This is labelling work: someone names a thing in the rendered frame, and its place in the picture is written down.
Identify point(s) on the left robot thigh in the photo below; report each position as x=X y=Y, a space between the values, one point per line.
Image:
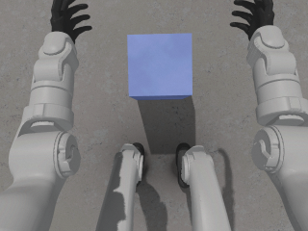
x=117 y=211

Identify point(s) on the robot right forearm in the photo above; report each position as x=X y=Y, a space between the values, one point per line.
x=276 y=82

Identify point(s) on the robot left hand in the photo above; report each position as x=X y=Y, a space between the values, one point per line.
x=61 y=22

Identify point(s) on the robot left forearm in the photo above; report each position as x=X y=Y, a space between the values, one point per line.
x=52 y=89

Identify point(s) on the robot right upper arm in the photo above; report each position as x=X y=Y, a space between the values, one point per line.
x=282 y=152

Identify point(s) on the robot left upper arm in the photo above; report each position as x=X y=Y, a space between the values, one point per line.
x=40 y=164

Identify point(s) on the robot right shin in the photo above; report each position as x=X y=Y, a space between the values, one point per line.
x=197 y=148

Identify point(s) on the robot right hand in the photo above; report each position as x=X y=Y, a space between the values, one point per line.
x=262 y=15

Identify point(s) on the carton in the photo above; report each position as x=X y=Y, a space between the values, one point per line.
x=160 y=66

